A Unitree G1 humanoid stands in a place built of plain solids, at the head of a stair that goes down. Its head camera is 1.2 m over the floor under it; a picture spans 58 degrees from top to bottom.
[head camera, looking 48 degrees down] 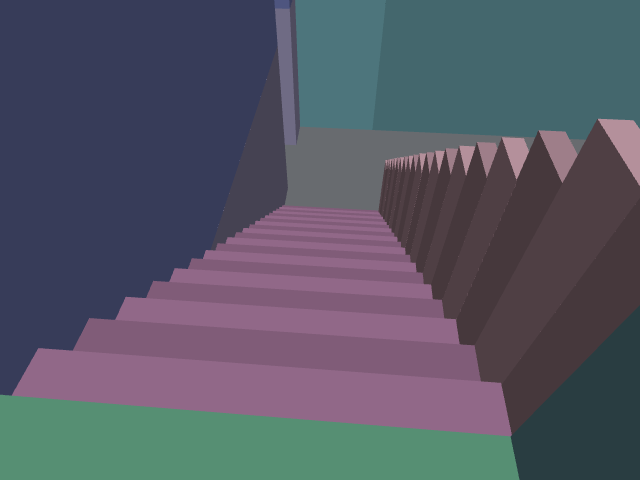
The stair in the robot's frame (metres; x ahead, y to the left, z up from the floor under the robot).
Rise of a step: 0.19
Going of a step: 0.24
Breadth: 1.60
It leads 5 degrees to the right of straight ahead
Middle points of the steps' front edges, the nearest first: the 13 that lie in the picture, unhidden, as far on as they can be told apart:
0.44 0.21 0.00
0.68 0.19 -0.19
0.92 0.18 -0.38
1.16 0.16 -0.57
1.40 0.14 -0.76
1.63 0.12 -0.95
1.87 0.10 -1.14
2.11 0.08 -1.33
2.35 0.06 -1.52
2.59 0.04 -1.71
2.83 0.02 -1.90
3.07 0.00 -2.09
3.31 -0.02 -2.28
